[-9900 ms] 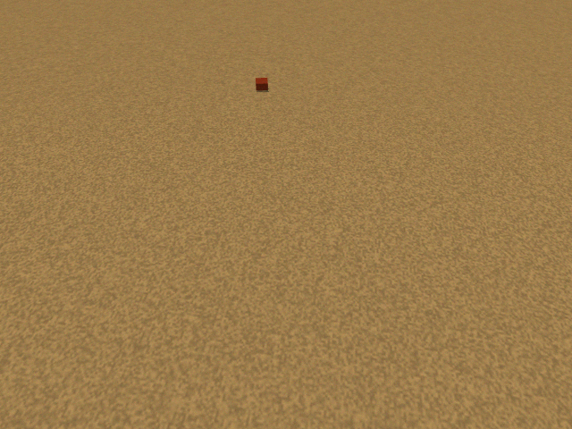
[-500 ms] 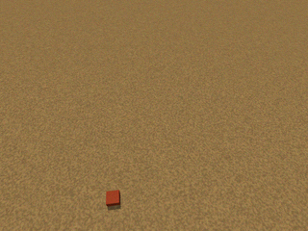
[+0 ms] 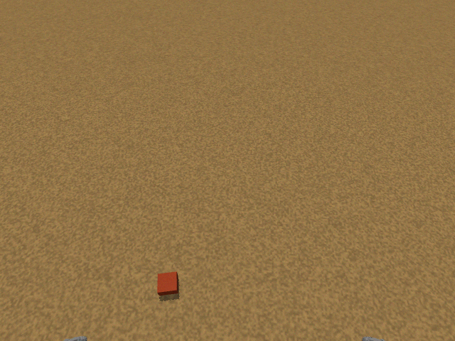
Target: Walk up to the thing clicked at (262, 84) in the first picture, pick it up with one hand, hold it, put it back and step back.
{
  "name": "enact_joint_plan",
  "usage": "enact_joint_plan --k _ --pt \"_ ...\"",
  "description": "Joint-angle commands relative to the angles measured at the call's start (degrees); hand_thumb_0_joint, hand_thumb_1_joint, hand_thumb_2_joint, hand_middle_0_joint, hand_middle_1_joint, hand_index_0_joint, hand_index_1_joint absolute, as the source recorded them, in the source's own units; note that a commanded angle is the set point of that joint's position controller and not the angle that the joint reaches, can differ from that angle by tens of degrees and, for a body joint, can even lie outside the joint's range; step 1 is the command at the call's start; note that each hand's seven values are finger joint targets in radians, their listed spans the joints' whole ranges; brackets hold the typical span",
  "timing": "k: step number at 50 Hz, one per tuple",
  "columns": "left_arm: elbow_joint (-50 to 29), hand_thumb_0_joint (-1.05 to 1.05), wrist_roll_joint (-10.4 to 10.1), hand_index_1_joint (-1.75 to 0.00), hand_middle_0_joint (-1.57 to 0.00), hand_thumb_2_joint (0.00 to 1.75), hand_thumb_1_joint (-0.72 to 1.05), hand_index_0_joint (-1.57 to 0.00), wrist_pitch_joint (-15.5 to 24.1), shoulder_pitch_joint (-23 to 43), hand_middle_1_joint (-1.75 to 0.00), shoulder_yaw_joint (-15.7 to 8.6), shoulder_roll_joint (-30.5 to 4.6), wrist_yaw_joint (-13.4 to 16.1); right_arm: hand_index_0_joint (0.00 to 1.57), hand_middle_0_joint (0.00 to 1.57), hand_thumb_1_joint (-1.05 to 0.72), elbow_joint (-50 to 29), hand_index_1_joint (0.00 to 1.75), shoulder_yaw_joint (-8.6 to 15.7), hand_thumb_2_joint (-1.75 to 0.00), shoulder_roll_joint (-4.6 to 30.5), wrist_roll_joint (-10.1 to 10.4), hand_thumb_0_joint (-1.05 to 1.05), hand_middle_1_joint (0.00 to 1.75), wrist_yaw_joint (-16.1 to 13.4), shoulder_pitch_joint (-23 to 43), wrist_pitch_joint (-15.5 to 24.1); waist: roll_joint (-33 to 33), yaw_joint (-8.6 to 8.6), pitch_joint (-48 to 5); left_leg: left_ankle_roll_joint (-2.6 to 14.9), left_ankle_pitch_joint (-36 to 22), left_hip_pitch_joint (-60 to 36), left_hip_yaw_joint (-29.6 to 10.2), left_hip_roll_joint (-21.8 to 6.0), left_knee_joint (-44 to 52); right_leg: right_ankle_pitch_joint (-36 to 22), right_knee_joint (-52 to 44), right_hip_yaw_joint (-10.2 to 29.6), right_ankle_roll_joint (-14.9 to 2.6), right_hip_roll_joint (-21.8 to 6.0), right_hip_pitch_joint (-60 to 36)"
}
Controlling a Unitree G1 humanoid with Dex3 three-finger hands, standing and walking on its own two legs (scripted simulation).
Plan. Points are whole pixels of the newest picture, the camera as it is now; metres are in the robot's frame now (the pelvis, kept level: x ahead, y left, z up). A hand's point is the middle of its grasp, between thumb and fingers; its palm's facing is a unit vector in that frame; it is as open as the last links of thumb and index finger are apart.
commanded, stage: rise first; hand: left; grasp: from above
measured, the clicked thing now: (168, 283) +0.43 +0.24 -0.76
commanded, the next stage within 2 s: none
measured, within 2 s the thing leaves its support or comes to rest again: neither
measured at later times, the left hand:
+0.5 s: hand out of the picture +0.13 +0.26 -0.22, palm faces -0.10 -0.90 -0.42, open 13.5 cm
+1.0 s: hand out of the picture +0.16 +0.28 -0.33, palm faces -0.36 -0.69 -0.62, open 13.5 cm
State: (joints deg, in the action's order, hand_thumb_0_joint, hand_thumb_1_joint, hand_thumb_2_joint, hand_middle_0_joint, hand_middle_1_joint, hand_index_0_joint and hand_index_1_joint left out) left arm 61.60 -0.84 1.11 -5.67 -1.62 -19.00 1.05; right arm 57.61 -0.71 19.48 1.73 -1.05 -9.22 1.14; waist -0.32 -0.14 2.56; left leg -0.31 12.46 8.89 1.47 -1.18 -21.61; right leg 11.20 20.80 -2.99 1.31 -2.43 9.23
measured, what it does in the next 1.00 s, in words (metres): lowers itself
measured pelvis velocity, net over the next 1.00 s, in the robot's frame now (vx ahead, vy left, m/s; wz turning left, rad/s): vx -0.04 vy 0.01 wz -0.01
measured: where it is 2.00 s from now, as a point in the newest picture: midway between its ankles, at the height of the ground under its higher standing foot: outside the picture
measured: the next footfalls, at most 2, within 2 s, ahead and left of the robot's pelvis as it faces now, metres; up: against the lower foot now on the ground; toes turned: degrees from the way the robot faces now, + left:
none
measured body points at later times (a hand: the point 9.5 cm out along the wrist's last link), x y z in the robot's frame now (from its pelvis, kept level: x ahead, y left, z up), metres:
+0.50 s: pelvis -0.01 +0.01 -0.07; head +0.07 +0.02 +0.38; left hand +0.14 +0.31 -0.19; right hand +0.11 -0.25 -0.17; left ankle -0.01 +0.12 -0.75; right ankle +0.00 -0.13 -0.75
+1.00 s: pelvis -0.04 +0.01 -0.18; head +0.10 +0.02 +0.24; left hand +0.17 +0.32 -0.29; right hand +0.16 -0.25 -0.27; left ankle -0.01 +0.12 -0.75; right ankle +0.00 -0.13 -0.75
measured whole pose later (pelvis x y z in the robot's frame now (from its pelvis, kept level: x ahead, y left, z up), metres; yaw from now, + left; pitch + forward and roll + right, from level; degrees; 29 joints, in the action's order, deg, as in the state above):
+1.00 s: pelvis -0.04 +0.01 -0.18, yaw -1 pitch +27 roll -2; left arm 34.3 28.0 -2.0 -2.7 -7.3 -23.0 2.4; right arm 32.8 2.2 15.4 -0.4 0.1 -6.8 11.6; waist 0.0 1.3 -9.7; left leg 0.1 37.4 77.6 -0.8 -2.1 -87.9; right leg 35.3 85.6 -2.0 1.5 -3.3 77.1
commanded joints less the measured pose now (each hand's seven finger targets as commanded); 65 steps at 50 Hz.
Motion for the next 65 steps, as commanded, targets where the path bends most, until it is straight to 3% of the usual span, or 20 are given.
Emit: enact_joint_plan --k 1,2,4,5,7,9,12,14,16,20,23,27,32,35,38,42,47,51,57,65 --pt "-4.99 0.00 1.21 -0.73 -0.17 0.93 0.45 -0.17 1.78 16.17 -0.72 -6.75 -14.77 0.07 0.20 0.20 -0.93 -11.51 0.30 2.80 -0.91 6.85 1.16 0.00 0.30 -1.95 -2.24 1.73 3.61 2.15 -4.96 1.32 -2.96 7.29 1.54 1.75 -3.54 -2.40 2.35 0.25 -1.78 1.90 6.96" --pt "-6.85 0.00 1.90 -0.77 -0.17 0.90 0.37 -0.18 2.20 17.65 -0.77 -8.72 -17.67 -0.26 0.20 0.20 -0.89 -12.09 0.30 3.55 -0.90 6.78 1.06 0.00 0.30 -2.41 -3.70 2.00 1.21 1.38 -9.47 1.11 -4.72 6.71 1.38 1.80 -4.76 -4.74 4.13 0.62 -1.80 1.81 5.97" --pt "0.67 0.00 4.92 -0.86 -0.15 0.87 0.22 -0.18 0.64 8.86 -0.89 -8.59 -13.96 -1.99 0.20 0.20 -0.92 -13.61 0.30 4.55 -0.90 6.00 -0.10 0.00 0.30 -1.80 -5.42 2.31 2.36 1.60 -11.28 1.03 -6.69 10.99 0.80 2.05 -8.97 -7.21 8.32 0.79 -1.89 1.69 7.95" --pt "-0.07 0.00 7.04 -0.88 -0.14 0.90 0.14 -0.16 0.21 6.82 -0.90 -9.82 -14.61 -2.69 0.20 0.20 -0.92 -14.78 0.30 5.34 -0.90 5.98 -0.74 0.00 0.30 -1.36 -5.59 2.40 1.10 -0.10 -14.35 0.82 -8.41 11.97 0.82 2.32 -10.91 -8.50 10.41 0.83 -2.12 1.57 7.22" --pt "-6.18 0.00 8.23 -0.92 -0.13 0.89 -0.02 -0.16 -0.89 4.00 -0.94 -11.18 -14.97 -2.72 0.20 0.20 -0.89 -17.93 0.30 6.10 -0.89 5.56 -0.66 0.00 0.30 -1.18 -5.64 2.51 -4.16 -2.18 -20.19 -0.05 -11.91 10.04 0.91 2.65 -11.71 -10.54 12.19 1.04 -2.68 1.81 5.56" --pt "-7.39 0.00 8.97 -0.95 -0.13 0.90 -0.18 -0.15 -3.56 2.97 -0.97 -8.32 -10.09 -2.28 0.20 0.20 -0.87 -20.23 0.30 5.63 -0.89 4.55 -0.45 0.00 0.30 -0.90 -4.64 2.56 -3.42 -0.95 -16.19 -0.27 -10.16 12.61 0.72 2.35 -11.98 -8.00 11.89 0.67 -2.65 2.15 8.58" --pt "-10.66 0.00 10.31 -0.95 -0.16 0.92 -0.41 -0.15 -6.73 5.86 -0.94 -8.57 -11.29 -1.03 0.20 0.20 -0.87 -23.59 0.30 5.63 -0.89 4.58 0.06 0.00 0.30 -0.45 -2.64 2.94 -2.23 -0.44 -13.27 -0.26 -6.27 16.86 -0.04 1.66 -14.17 -3.10 13.79 -0.13 -2.65 2.64 13.53" --pt "-12.84 0.00 10.39 -0.97 -0.15 0.94 -0.49 -0.14 -7.84 5.58 -0.95 -7.38 -9.06 -0.43 0.20 0.20 -0.87 -24.82 0.30 5.67 -0.89 4.13 -0.07 0.00 0.30 -0.14 -2.79 3.64 0.05 0.50 -11.99 0.03 -1.81 20.14 -0.35 1.25 -16.19 1.26 15.51 -0.33 -2.53 3.01 17.63" --pt "-15.37 0.00 10.86 -0.97 -0.16 0.94 -0.50 -0.14 -7.81 6.25 -0.96 -7.68 -8.47 0.12 0.20 0.20 -0.87 -25.56 0.30 5.85 -0.89 3.88 -0.33 0.00 0.30 0.07 -3.73 4.75 1.00 1.11 -13.22 0.21 0.48 22.85 -0.72 0.99 -19.03 3.31 18.56 -0.47 -2.47 3.10 20.71" --pt "-24.04 0.00 12.40 -0.99 -0.13 0.96 -0.51 -0.12 -5.99 4.06 -0.98 -10.25 -10.43 0.91 0.20 0.20 -0.86 -27.24 0.30 6.38 -0.89 3.31 -0.87 0.00 0.30 0.09 -4.61 6.62 -1.90 0.32 -19.78 0.13 -1.89 25.64 -0.91 0.57 -25.96 1.66 26.42 0.01 -2.63 2.69 25.05" --pt "-28.34 0.00 13.91 -1.01 -0.13 0.97 -0.55 -0.12 -5.69 1.63 -0.99 -10.63 -10.93 1.27 0.20 0.20 -0.88 -28.10 0.30 6.63 -0.89 3.28 -1.21 0.00 0.30 -0.44 -4.32 7.56 -3.69 0.95 -21.16 -0.14 -2.48 27.26 -1.44 0.17 -28.84 1.78 30.31 0.41 -2.74 2.68 29.67" --pt "-34.72 0.00 15.08 -1.00 -0.14 0.97 -0.56 -0.12 -7.16 -3.60 -0.98 -10.34 -10.23 1.01 0.20 0.20 -0.88 -29.41 0.30 6.87 -0.90 3.47 -1.57 0.00 0.30 -0.65 -4.30 8.20 -5.69 0.88 -22.95 -0.81 -4.50 27.25 -3.70 -1.00 -30.08 2.40 33.62 0.16 -2.76 2.53 32.94" --pt "-39.07 0.00 16.44 -1.00 -0.16 0.93 -0.54 -0.15 -9.83 -7.60 -0.99 -9.07 -8.50 0.80 0.20 0.20 -0.91 -30.98 0.30 6.34 -0.90 2.76 -1.50 0.00 0.30 -0.82 -3.20 9.07 -4.38 1.60 -23.05 -0.08 0.73 31.89 -3.47 -0.42 -33.39 4.49 35.47 0.42 -2.58 2.33 35.18" --pt "-39.88 0.00 16.98 -0.99 -0.17 0.90 -0.52 -0.17 -10.83 -8.84 -0.99 -9.08 -8.20 0.96 0.20 0.20 -0.93 -31.95 0.30 6.03 -0.91 2.48 -1.52 0.00 0.30 -0.81 -2.39 9.71 -3.01 1.80 -23.58 0.21 0.69 35.22 -3.62 -0.33 -36.33 4.85 37.74 0.15 -2.63 2.39 37.51" --pt "-39.64 0.00 18.54 -0.98 -0.18 0.87 -0.48 -0.18 -10.39 -4.86 -0.98 -9.05 -9.61 1.08 0.20 0.20 -0.93 -32.14 0.30 5.87 -0.91 2.44 -1.67 0.00 0.30 -0.82 -1.93 10.42 -2.34 2.87 -23.16 0.68 2.37 39.97 -2.63 0.15 -40.92 5.40 40.49 0.48 -2.53 2.27 41.13" --pt "-35.82 0.00 22.86 -0.96 -0.20 0.84 -0.45 -0.20 -6.25 2.76 -0.97 -10.18 -13.06 1.44 0.20 0.20 -0.92 -31.25 0.30 5.99 -0.90 3.15 -1.98 0.00 0.30 -0.42 -0.48 12.05 -3.24 2.80 -22.93 0.66 7.05 48.67 -2.78 0.41 -47.86 9.57 48.47 1.00 -2.58 1.84 51.26" --pt "-35.74 0.00 29.84 -0.93 -0.23 0.82 -0.37 -0.23 -0.54 6.46 -0.94 -8.17 -13.52 2.30 0.20 0.20 -0.89 -30.57 0.30 7.12 -0.90 4.74 -1.76 0.00 0.30 0.34 -0.15 13.00 -5.37 2.89 -31.30 0.15 8.72 53.73 -3.71 0.63 -55.05 10.45 58.07 1.40 -2.76 1.59 60.10" --pt "-30.88 0.00 35.20 -0.92 -0.24 0.83 -0.40 -0.24 2.87 12.80 -0.93 -10.48 -18.81 5.17 0.20 0.20 -0.92 -28.19 0.30 7.36 -0.90 6.09 -1.38 0.00 0.30 1.07 0.46 12.66 -5.99 1.94 -35.65 0.04 7.01 59.96 -4.44 0.60 -61.74 9.74 65.70 1.35 -3.05 1.43 67.84" --pt "-23.78 0.00 42.15 -0.90 -0.26 0.82 -0.37 -0.27 4.55 21.30 -0.91 -11.09 -22.17 8.57 0.20 0.20 -0.93 -25.31 0.30 8.34 -0.91 7.06 -1.40 0.00 0.30 2.25 -0.91 11.43 -5.12 0.88 -43.39 0.51 5.97 67.85 -3.37 1.38 -71.65 9.20 73.13 1.08 -3.10 1.28 73.76" --pt "-16.95 0.00 49.63 -0.80 -0.35 0.78 -0.29 -0.34 8.68 41.91 -0.80 -10.63 -29.75 10.28 0.20 0.20 -0.91 -21.83 0.30 8.82 -0.90 7.63 -2.96 0.00 0.30 2.94 -3.66 9.83 -1.12 3.14 -49.41 1.80 14.91 80.18 -1.52 1.70 -82.52 15.73 77.90 1.04 -2.27 1.24 77.12"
